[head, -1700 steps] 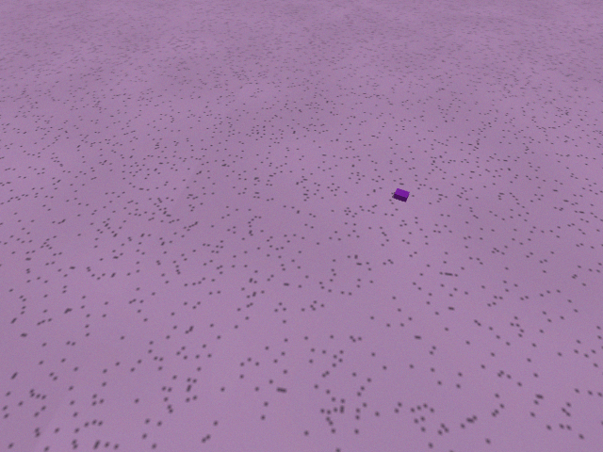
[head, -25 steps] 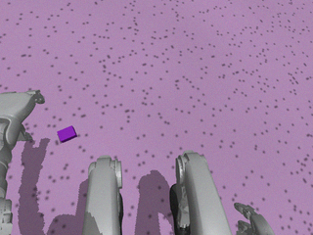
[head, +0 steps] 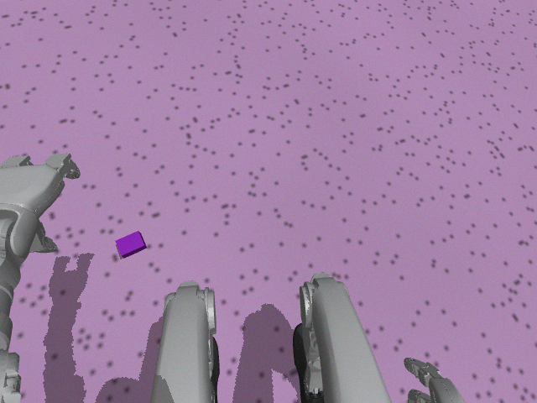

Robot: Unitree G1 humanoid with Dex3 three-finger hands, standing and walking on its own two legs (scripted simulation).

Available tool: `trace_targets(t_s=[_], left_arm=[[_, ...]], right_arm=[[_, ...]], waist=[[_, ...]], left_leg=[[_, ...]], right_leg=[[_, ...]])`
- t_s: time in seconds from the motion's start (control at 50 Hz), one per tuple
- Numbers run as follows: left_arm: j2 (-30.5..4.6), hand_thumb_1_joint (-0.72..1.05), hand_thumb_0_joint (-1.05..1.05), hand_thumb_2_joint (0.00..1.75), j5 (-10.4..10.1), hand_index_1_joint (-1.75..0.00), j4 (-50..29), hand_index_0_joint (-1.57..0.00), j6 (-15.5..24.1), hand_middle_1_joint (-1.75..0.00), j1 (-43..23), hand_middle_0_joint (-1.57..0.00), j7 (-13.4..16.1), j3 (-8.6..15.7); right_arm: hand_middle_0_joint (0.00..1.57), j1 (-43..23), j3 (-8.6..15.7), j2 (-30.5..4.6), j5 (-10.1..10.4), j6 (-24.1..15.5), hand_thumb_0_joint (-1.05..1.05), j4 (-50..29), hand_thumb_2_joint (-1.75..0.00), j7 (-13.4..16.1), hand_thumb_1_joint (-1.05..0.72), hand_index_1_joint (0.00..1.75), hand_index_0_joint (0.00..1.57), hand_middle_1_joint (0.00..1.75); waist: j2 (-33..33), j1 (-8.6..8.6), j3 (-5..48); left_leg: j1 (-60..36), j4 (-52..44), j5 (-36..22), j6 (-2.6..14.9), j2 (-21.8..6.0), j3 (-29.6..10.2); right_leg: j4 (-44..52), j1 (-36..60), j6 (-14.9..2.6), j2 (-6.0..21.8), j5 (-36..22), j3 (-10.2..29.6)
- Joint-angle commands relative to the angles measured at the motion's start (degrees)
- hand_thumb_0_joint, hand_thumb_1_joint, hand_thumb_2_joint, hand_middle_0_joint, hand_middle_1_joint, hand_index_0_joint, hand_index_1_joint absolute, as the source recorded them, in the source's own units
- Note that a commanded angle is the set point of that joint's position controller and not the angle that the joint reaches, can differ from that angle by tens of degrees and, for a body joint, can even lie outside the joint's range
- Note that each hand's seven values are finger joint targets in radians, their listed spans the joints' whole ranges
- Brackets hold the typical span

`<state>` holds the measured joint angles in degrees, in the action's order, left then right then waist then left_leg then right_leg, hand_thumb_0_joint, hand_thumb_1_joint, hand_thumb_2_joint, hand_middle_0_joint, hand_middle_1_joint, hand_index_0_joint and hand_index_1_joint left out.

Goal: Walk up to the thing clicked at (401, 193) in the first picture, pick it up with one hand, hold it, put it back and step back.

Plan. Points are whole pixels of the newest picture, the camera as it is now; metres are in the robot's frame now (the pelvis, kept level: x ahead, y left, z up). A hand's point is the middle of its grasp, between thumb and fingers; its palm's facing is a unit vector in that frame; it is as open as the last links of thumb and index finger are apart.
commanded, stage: go down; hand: left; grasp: from above
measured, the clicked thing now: (131, 244) +0.46 +0.32 -0.48
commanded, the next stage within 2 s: approach in 1.70 s
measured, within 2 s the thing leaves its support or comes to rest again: neither
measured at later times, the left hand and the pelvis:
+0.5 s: hand (23, 209) +0.40 +0.34 -0.04, palm faces -0.41 -0.03 -0.91, open 13.5 cm; pelvis +0.01 +0.00 +0.04, yaw +1 degrees
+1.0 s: hand (13, 207) +0.39 +0.34 -0.02, palm faces -0.42 -0.04 -0.91, open 13.6 cm; pelvis +0.02 +0.00 +0.06, yaw +1 degrees
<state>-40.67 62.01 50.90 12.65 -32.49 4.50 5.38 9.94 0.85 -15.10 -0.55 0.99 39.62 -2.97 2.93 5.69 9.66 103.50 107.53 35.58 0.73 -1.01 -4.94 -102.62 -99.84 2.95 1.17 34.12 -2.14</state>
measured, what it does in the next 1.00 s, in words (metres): rises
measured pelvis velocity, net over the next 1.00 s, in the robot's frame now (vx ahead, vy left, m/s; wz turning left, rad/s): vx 0.02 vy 0.00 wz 0.01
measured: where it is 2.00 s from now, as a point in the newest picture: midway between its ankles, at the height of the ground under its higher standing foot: (258, 389)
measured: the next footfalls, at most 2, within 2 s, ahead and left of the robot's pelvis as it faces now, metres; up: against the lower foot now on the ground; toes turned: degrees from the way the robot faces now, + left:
none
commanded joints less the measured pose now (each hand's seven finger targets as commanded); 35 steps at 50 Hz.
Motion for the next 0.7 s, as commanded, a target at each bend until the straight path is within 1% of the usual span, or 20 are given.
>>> trace_targets(t_s=[0.0,0.04,0.06,0.08,0.12,0.16,0.2,0.24,0.28,0.3,0.32,0.36,0.4,0.42,0.44,0.46,0.5,0.58,0.64,0.68], left_arm=[[-18.9,-0.33,0.00,0.78,-1.2,-0.96,-9.2,-0.20,0.5,-1.00,-14.3,-0.16,1.7,6.0],[-18.7,-0.33,0.00,0.78,-1.5,-0.97,-9.3,-0.19,1.2,-1.02,-14.2,-0.14,1.9,6.3],[-17.7,-0.35,0.00,0.80,-1.2,-0.99,-9.2,-0.18,1.5,-1.04,-14.0,-0.13,1.9,5.4],[-18.0,-0.35,0.00,0.80,-1.4,-0.99,-8.9,-0.17,1.7,-1.04,-13.6,-0.12,2.1,6.2],[-18.1,-0.37,0.00,0.81,-1.0,-1.00,-9.3,-0.16,1.9,-1.05,-14.4,-0.11,2.9,6.2],[-16.4,-0.38,0.00,0.82,-0.6,-1.01,-9.1,-0.15,1.8,-1.06,-13.8,-0.10,3.6,5.2],[-17.0,-0.39,0.00,0.83,-0.3,-1.03,-8.4,-0.13,1.7,-1.08,-14.3,-0.09,4.1,5.3],[-16.0,-0.39,0.00,0.84,0.0,-1.03,-8.3,-0.13,1.4,-1.08,-14.3,-0.08,4.3,4.4],[-16.4,-0.40,0.00,0.84,0.1,-1.04,-8.0,-0.12,1.1,-1.09,-14.4,-0.08,4.8,4.8],[-15.4,-0.42,0.00,0.85,0.1,-1.04,-7.3,-0.12,0.9,-1.09,-14.3,-0.07,4.8,4.0],[-16.8,-0.42,0.00,0.85,-0.2,-1.04,-8.0,-0.11,0.9,-1.08,-15.1,-0.07,5.1,5.0],[-16.1,-0.42,0.00,0.86,-0.1,-1.03,-7.5,-0.11,0.8,-1.07,-15.1,-0.08,5.4,4.4],[-15.3,-0.41,0.00,0.85,0.1,-1.03,-6.6,-0.12,0.6,-1.08,-14.9,-0.08,5.4,3.7],[-16.0,-0.41,0.00,0.85,0.4,-1.03,-7.3,-0.12,0.7,-1.07,-15.1,-0.08,5.4,4.3],[-15.9,-0.43,0.00,0.87,0.9,-1.04,-5.9,-0.11,0.5,-1.08,-14.0,-0.07,5.5,4.0],[-16.6,-0.43,0.00,0.87,0.3,-1.04,-6.2,-0.11,0.6,-1.08,-13.7,-0.07,5.7,5.1],[-15.2,-0.43,0.00,0.87,0.3,-1.04,-6.1,-0.11,0.5,-1.08,-14.4,-0.07,5.7,4.1],[-15.8,-0.43,0.00,0.87,0.5,-1.04,-5.7,-0.11,0.5,-1.08,-13.8,-0.07,6.2,4.8],[-15.0,-0.43,0.00,0.86,1.1,-1.04,-5.9,-0.11,0.7,-1.09,-13.3,-0.07,6.2,4.0],[-16.0,-0.42,0.00,0.86,0.7,-1.05,-6.2,-0.11,0.7,-1.10,-13.1,-0.06,6.6,5.3]], right_arm=[[0.20,7.0,4.2,-11.2,0.0,-1.6,0.00,-3.8,-0.90,1.5,-0.90,0.30,0.20,0.30],[0.20,6.9,4.3,-11.2,0.1,-1.9,0.00,-3.8,-0.90,1.7,-0.90,0.30,0.20,0.30],[0.20,7.0,4.1,-10.9,0.1,-1.9,0.00,-3.6,-0.90,1.8,-0.90,0.30,0.20,0.30],[0.20,7.1,4.3,-11.2,0.2,-2.0,0.00,-3.3,-0.90,1.8,-0.90,0.30,0.20,0.30],[0.20,7.3,4.3,-11.2,0.1,-2.2,0.00,-3.1,-0.90,1.9,-0.90,0.30,0.20,0.30],[0.20,7.3,4.5,-11.1,0.2,-2.2,0.00,-2.9,-0.89,1.9,-0.90,0.30,0.20,0.30],[0.20,7.4,4.6,-11.3,0.3,-2.3,0.00,-2.6,-0.89,1.9,-0.90,0.30,0.20,0.30],[0.20,7.5,4.8,-11.2,0.2,-2.3,0.00,-2.1,-0.89,2.0,-0.90,0.30,0.20,0.30],[0.20,7.4,4.8,-11.1,0.2,-2.2,0.00,-2.0,-0.90,1.9,-0.90,0.30,0.20,0.30],[0.20,7.6,4.8,-11.0,0.2,-2.2,0.00,-1.7,-0.90,1.9,-0.90,0.30,0.20,0.30],[0.20,7.3,4.9,-11.2,0.2,-2.3,0.00,-1.8,-0.89,1.9,-0.90,0.30,0.20,0.30],[0.20,7.0,4.9,-11.1,0.2,-2.3,0.00,-1.9,-0.90,1.9,-0.90,0.30,0.20,0.30],[0.20,7.1,4.9,-11.0,0.1,-2.3,0.00,-1.5,-0.90,1.9,-0.90,0.30,0.20,0.30],[0.20,7.1,5.0,-11.1,0.2,-2.3,0.00,-1.6,-0.90,1.9,-0.90,0.30,0.20,0.30],[0.20,7.1,4.9,-11.0,0.2,-2.2,0.00,-1.5,-0.90,2.0,-0.90,0.30,0.20,0.30],[0.20,7.0,4.9,-11.0,0.2,-2.2,0.00,-1.6,-0.90,2.0,-0.90,0.30,0.20,0.30],[0.20,6.9,4.9,-10.7,0.1,-2.1,0.00,-1.8,-0.90,1.8,-0.90,0.30,0.20,0.30],[0.20,6.8,5.0,-10.6,0.1,-2.1,0.00,-1.6,-0.90,1.8,-0.90,0.30,0.20,0.30],[0.20,7.3,5.2,-10.5,0.0,-2.0,0.00,-1.6,-0.90,1.8,-0.90,0.30,0.20,0.30],[0.20,7.4,5.1,-10.4,0.0,-2.0,0.00,-1.6,-0.90,1.7,-0.90,0.30,0.20,0.30]], waist=[[6.0,-0.61,31.4],[6.8,-0.85,31.6],[8.0,-0.48,30.7],[7.2,-0.81,31.1],[8.3,-0.78,31.2],[8.7,-0.75,30.9],[8.8,-0.59,30.0],[9.2,-0.35,29.2],[8.6,-0.36,30.0],[8.1,-0.01,29.6],[8.3,-0.45,29.9],[8.5,-0.31,29.0],[8.9,0.08,28.8],[8.3,-0.48,30.1],[8.7,-0.27,29.1],[8.2,-1.10,29.4],[8.4,-0.28,28.9],[7.9,-0.78,30.0],[7.7,-0.76,30.4],[7.5,-1.18,30.5]], left_leg=[[-25.0,-17.6,-3.0,1.32,1.3,1.8],[-26.5,-19.0,-2.8,1.06,1.1,1.2],[-26.8,-19.0,-3.6,0.93,1.1,1.5],[-28.1,-19.8,-3.8,0.76,0.9,0.7],[-28.6,-20.3,-4.3,0.63,0.8,0.8],[-30.5,-21.4,-5.2,0.32,0.6,0.4],[-31.4,-22.6,-4.4,0.21,0.5,0.0],[-32.1,-23.3,-4.2,0.04,0.4,0.0],[-32.8,-23.0,-5.7,0.16,0.6,0.4],[-32.5,-22.6,-6.8,0.18,0.6,0.7],[-32.9,-23.6,-5.9,0.08,0.5,0.1],[-33.0,-24.5,-4.1,0.19,0.5,0.2],[-33.3,-24.4,-5.5,0.03,0.5,0.4],[-34.6,-24.8,-5.5,0.04,0.5,0.2],[-34.0,-24.6,-6.3,0.06,0.6,0.6],[-34.6,-25.2,-6.2,-0.04,0.6,0.4],[-34.4,-25.3,-5.7,0.13,0.6,0.7],[-35.8,-25.2,-8.5,0.09,0.7,0.8],[-36.4,-25.0,-9.9,0.26,0.9,1.5],[-36.1,-25.7,-9.9,0.15,0.8,1.2]], right_leg=[[13.8,18.1,-4.24,-2.3,-4.4,-2.2],[13.7,17.9,-4.30,-2.2,-4.5,-2.3],[13.9,17.8,-4.35,-2.3,-5.1,-2.3],[13.8,17.7,-4.37,-2.3,-5.3,-2.5],[14.1,17.8,-4.38,-2.3,-5.7,-2.6],[14.6,17.7,-4.46,-2.3,-6.2,-2.8],[15.4,17.7,-4.43,-2.3,-5.5,-2.9],[16.2,17.8,-4.44,-2.3,-5.2,-2.9],[16.9,19.2,-4.49,-2.3,-6.1,-2.7],[17.2,19.2,-4.48,-2.2,-6.7,-2.6],[17.1,19.5,-4.45,-2.1,-6.0,-2.7],[18.2,19.9,-4.42,-2.2,-5.0,-2.7],[18.4,19.9,-4.48,-2.2,-5.8,-2.5],[18.6,20.8,-4.51,-2.2,-5.9,-2.5],[18.9,20.6,-4.53,-2.3,-6.2,-2.4],[19.3,21.3,-4.49,-2.1,-5.9,-2.4],[20.0,21.7,-4.49,-2.2,-5.8,-2.3],[20.1,22.4,-4.61,-2.2,-7.5,-2.2],[21.1,23.4,-4.61,-2.3,-8.4,-2.0],[21.1,24.4,-4.62,-2.2,-8.5,-2.1]])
